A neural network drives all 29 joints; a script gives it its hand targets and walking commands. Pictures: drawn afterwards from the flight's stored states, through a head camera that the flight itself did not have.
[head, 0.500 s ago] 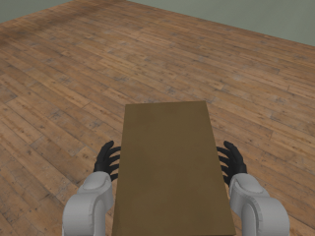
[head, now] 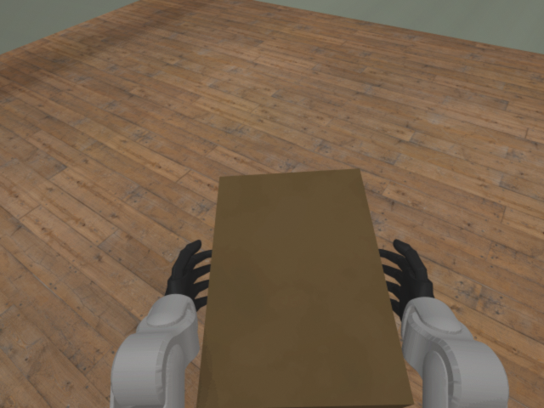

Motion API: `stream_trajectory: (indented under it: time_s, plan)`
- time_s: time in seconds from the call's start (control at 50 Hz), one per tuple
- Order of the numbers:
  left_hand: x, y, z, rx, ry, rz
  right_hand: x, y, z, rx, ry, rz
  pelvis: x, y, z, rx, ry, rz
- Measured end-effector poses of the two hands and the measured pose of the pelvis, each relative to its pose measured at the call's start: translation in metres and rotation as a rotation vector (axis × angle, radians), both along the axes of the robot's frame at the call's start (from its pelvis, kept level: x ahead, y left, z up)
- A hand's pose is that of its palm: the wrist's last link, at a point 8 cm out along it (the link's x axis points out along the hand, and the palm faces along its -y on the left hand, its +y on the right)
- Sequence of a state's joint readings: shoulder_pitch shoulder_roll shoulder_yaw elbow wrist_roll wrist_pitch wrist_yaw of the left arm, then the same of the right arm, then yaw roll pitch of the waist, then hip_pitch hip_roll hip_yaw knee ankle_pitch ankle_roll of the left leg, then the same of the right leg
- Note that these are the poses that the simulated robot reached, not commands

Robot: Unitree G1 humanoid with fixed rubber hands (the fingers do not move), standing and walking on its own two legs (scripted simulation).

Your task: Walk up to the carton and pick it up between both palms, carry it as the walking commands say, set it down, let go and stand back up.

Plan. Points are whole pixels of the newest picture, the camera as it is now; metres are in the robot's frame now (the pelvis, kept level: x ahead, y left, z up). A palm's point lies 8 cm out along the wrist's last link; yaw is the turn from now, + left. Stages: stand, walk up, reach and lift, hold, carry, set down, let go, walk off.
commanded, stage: carry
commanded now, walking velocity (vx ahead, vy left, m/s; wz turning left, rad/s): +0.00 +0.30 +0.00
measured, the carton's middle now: (295, 303) +0.27 -0.01 +0.01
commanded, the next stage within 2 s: none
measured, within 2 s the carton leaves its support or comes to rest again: neither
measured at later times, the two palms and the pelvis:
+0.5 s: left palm (35, 342) +0.19 +0.30 +0.09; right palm (279, 353) +0.18 +0.01 +0.08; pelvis -0.05 +0.17 +0.00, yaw -1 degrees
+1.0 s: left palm out of the picture +0.14 +0.49 +0.08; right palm (106, 400) +0.14 +0.20 +0.07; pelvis -0.10 +0.35 -0.01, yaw +0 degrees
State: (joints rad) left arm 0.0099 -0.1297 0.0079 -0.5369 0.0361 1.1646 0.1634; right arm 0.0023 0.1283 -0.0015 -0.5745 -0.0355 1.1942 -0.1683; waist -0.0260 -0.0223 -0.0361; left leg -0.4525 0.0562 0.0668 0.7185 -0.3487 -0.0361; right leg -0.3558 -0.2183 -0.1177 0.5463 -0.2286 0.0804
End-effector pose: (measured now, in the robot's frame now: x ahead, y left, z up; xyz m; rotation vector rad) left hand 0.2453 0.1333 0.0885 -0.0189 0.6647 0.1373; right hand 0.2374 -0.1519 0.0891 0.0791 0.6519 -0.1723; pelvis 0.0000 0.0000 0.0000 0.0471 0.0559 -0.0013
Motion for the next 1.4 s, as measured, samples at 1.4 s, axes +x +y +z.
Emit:
stream_trajectory:
  time_s: [1.4]
  plan:
    - [-0.147, 0.530, -0.024, -0.039, 0.062, 0.078, -0.130, 0.530, -0.020, -0.037, 0.066, 0.078, -0.134, 0.508, -0.008, -0.045, 0.001, 0.003]
